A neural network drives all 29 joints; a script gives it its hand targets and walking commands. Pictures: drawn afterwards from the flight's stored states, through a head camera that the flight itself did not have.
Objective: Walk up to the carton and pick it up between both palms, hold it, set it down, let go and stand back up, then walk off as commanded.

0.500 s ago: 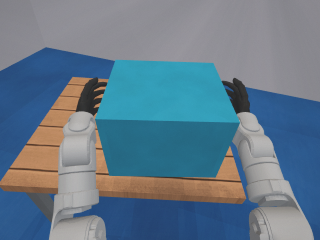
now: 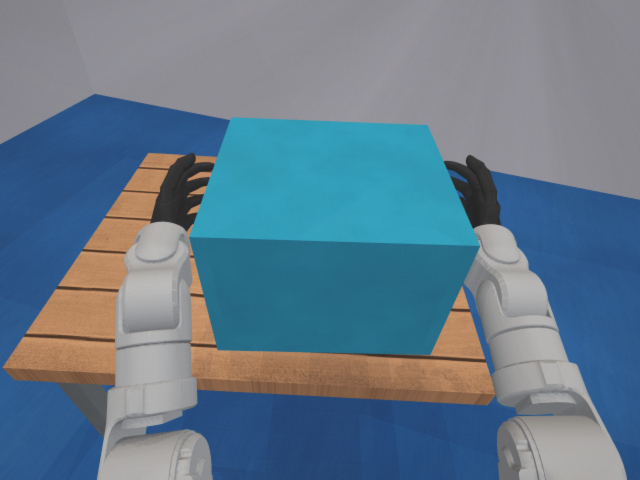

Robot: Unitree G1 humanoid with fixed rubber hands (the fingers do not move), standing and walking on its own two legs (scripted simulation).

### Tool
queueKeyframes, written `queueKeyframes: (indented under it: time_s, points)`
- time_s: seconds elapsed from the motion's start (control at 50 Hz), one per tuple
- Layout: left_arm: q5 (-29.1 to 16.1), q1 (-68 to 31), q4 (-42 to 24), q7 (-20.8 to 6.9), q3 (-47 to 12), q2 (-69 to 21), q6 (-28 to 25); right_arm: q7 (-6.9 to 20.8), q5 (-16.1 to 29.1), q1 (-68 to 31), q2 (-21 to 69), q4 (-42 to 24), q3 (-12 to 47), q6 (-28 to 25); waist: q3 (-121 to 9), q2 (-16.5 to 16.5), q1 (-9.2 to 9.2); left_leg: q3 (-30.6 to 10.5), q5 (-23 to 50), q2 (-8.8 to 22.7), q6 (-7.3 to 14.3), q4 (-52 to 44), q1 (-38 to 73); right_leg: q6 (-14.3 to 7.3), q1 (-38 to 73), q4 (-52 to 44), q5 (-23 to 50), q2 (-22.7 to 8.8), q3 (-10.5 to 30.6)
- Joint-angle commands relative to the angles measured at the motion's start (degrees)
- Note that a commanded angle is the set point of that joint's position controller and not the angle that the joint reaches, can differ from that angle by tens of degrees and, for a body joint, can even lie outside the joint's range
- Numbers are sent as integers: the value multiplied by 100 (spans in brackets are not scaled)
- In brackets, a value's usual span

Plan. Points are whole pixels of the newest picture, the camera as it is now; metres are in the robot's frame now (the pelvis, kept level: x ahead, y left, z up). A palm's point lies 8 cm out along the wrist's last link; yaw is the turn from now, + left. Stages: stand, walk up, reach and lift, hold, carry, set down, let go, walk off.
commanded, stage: hold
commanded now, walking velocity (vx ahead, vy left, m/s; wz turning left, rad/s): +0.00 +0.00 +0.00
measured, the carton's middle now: (327, 232) +0.39 +0.00 +0.14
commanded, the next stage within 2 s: set down in 0.92 s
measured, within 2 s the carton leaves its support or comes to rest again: neither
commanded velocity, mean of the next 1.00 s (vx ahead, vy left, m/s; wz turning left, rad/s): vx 0.00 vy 0.00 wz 0.00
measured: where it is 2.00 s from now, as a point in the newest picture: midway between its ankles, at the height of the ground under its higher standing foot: outside the picture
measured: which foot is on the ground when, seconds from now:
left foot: down 0.00-1.00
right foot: down 0.00-1.00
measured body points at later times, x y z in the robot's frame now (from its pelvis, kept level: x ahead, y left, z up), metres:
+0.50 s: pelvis +0.00 -0.01 +0.00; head -0.03 +0.01 +0.45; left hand +0.36 +0.17 +0.18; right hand +0.38 -0.19 +0.18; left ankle +0.01 +0.13 -0.75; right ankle +0.01 -0.13 -0.75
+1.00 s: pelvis +0.00 +0.00 +0.00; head -0.04 +0.02 +0.45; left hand +0.37 +0.18 +0.19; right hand +0.38 -0.18 +0.19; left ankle +0.01 +0.13 -0.75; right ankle +0.01 -0.13 -0.75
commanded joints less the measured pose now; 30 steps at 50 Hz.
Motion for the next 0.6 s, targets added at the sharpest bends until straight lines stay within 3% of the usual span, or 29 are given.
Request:
queueKeyframes:
  time_s: [0.0,0.08,0.22,0.28,0.48,0.58]
  points:
    - [-708,-3665,-385,-623,-2885,-2963,-250,654,289,-3783,3397,-1253,2365,-205,-1736,354,-109,287,1132,-297,-116,-187,493,49,239,-185,428,404,-312]
    - [-730,-3810,-379,-619,-2879,-3018,-287,679,306,-4001,3493,-1314,2355,-272,-1875,368,-62,294,1182,-318,-112,-150,491,56,269,-186,436,403,-322]
    - [-759,-3492,-659,-599,-2987,-2975,-313,573,465,-3708,3496,-1511,2628,-283,-2083,374,-91,275,1970,-375,-137,53,810,147,475,-95,1387,412,-267]
    - [-697,-3370,-631,-666,-2886,-2884,-267,539,452,-3592,3468,-1528,2620,-240,-1871,293,-136,291,1775,-400,-98,-24,646,184,605,-97,1469,385,-249]
    - [-813,-3593,-875,-671,-2975,-2786,-364,457,511,-3747,3692,-1969,2905,-248,-2189,208,-7,317,1648,-458,-10,-43,561,250,700,-28,1717,327,-231]
    - [-746,-3464,-627,-672,-2836,-2778,-309,499,423,-3641,3566,-1700,2758,-188,-1973,181,1,314,1392,-410,2,-132,472,201,571,-89,1267,348,-242]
